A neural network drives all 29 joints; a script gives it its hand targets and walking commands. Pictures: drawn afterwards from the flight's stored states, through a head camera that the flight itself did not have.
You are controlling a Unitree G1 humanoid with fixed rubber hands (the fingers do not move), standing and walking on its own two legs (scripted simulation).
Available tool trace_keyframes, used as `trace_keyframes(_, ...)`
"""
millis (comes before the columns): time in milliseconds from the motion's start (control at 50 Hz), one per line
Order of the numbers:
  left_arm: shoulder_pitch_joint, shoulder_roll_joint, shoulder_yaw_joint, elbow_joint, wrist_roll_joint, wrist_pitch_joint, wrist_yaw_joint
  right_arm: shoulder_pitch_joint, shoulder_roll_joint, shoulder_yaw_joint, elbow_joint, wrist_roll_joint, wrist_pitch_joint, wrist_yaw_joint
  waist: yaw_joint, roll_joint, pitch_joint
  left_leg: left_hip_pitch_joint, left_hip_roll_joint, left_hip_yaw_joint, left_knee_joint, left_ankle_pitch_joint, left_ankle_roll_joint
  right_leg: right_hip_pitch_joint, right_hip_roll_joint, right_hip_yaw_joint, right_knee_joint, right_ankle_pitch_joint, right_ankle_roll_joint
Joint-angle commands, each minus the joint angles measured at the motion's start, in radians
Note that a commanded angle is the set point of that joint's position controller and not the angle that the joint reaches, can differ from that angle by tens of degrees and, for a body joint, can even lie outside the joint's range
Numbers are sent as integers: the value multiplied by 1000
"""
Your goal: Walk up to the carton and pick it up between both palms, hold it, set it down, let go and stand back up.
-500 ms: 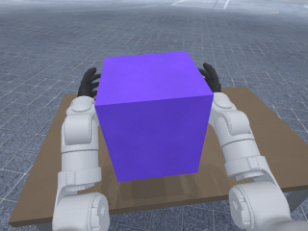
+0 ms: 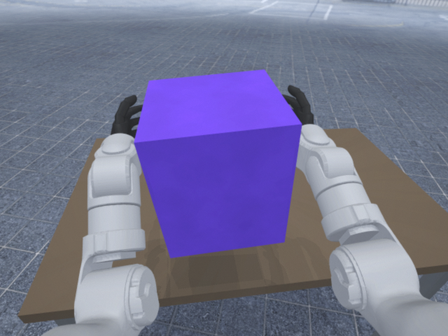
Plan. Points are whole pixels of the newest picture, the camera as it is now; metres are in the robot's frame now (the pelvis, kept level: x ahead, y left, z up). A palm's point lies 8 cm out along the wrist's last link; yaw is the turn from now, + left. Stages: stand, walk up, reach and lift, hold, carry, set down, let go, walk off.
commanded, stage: hold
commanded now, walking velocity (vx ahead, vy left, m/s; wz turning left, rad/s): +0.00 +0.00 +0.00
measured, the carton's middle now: (217, 162) +0.36 +0.01 +0.18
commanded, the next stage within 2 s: none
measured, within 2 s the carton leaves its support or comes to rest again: neither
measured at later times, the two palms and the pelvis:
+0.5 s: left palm (136, 136) +0.38 +0.15 +0.23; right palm (306, 132) +0.38 -0.15 +0.23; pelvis +0.02 -0.01 +0.00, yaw +0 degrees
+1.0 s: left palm (121, 139) +0.35 +0.17 +0.24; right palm (302, 128) +0.36 -0.14 +0.25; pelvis +0.00 +0.00 +0.00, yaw +0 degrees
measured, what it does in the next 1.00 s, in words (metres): stands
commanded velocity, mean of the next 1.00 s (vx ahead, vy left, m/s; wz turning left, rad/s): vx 0.00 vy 0.00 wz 0.00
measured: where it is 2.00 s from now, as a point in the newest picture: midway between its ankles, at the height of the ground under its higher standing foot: outside the picture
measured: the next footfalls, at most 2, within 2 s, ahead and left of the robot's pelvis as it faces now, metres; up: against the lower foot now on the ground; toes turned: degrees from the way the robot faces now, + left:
none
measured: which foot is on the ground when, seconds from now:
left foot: down 0.00-1.00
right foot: down 0.00-1.00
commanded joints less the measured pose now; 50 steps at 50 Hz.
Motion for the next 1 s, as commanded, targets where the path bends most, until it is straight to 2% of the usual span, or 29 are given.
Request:
trace_keyframes(0, -870, -582, -523, -70, -164, -103, -142, -812, 602, 250, -231, 45, -53, 129, -25, 88, -313, 151, -51, -30, -115, -42, -29, -136, 76, -63, -81, -46, -16)
trace_keyframes(100, -794, -580, -551, -113, -167, -83, -138, -756, 581, 285, -272, 82, -35, 107, -36, 100, -331, 199, -61, -31, -74, 94, -50, -95, 89, -62, -74, 53, -9)
trace_keyframes(160, -775, -588, -583, -198, -186, -77, -129, -752, 592, 341, -359, 130, -31, 92, -29, 107, -400, 251, -66, -35, -35, 220, -57, -62, 95, -59, -60, 163, 2)
trace_keyframes(180, -756, -601, -610, -234, -202, -73, -126, -752, 593, 360, -408, 144, -30, 84, -40, 107, -439, 273, -67, -37, -15, 281, -66, -44, 101, -55, -53, 218, 4)
trace_keyframes(220, -714, -601, -625, -290, -211, -66, -120, -716, 590, 403, -465, 173, -19, 69, -41, 110, -479, 309, -67, -51, 11, 388, -75, -10, 107, -52, -42, 314, 14)
trace_keyframes(260, -678, -592, -623, -331, -211, -52, -119, -689, 581, 429, -508, 192, -3, 54, -40, 111, -471, 315, -74, -53, 20, 435, -78, 11, 104, -45, -37, 383, 21)
trace_keyframes(280, -651, -585, -607, -342, -198, -44, -121, -683, 587, 458, -542, 205, 4, 49, -27, 90, -478, 317, -78, -49, 24, 458, -71, 33, 106, -43, -34, 421, 28)
trace_keyframes(340, -585, -563, -576, -353, -169, -12, -139, -643, 560, 473, -562, 219, 30, 37, -26, 93, -422, 307, -81, -45, 16, 461, -69, 48, 103, -37, -36, 453, 32)
trace_keyframes(460, -605, -542, -576, -379, -150, 16, -160, -687, 558, 468, -620, 202, 46, 37, -17, 78, -399, 277, -80, -31, -5, 367, -59, 37, 96, -36, -35, 392, 33)
trace_keyframes(540, -663, -541, -590, -397, -167, 8, -160, -701, 575, 452, -600, 187, 47, 45, -26, 92, -404, 274, -77, -31, -10, 332, -58, 18, 92, -36, -35, 347, 25)
trace_keyframes(640, -726, -537, -542, -275, -145, 3, -162, -758, 577, 377, -490, 125, 40, 71, -19, 77, -312, 203, -67, -19, -67, 102, -31, -60, 78, -45, -70, 92, 9)
trace_keyframes(740, -779, -531, -467, -109, -102, -11, -176, -765, 565, 270, -297, 41, 27, 115, -17, 67, -201, 103, -52, -10, -145, -149, -9, -135, 63, -51, -92, -146, -14)
trace_keyframes(800, -793, -531, -448, -47, -81, -26, -186, -730, 541, 206, -193, -3, 14, 130, -33, 79, -177, 62, -38, -11, -175, -206, -3, -114, 66, -58, -81, -151, -21)
trace_keyframes(860, -844, -543, -460, -12, -102, -50, -190, -749, 547, 170, -172, -13, -8, 137, -51, 96, -192, 30, -29, -20, -184, -241, -6, -107, 74, -64, -63, -139, -21)
trace_keyframes(980, -882, -566, -474, -3, -127, -89, -167, -798, 576, 185, -180, 6, -44, 140, -35, 109, -251, 53, -33, -33, -165, -206, -10, -107, 76, -67, -60, -106, -20)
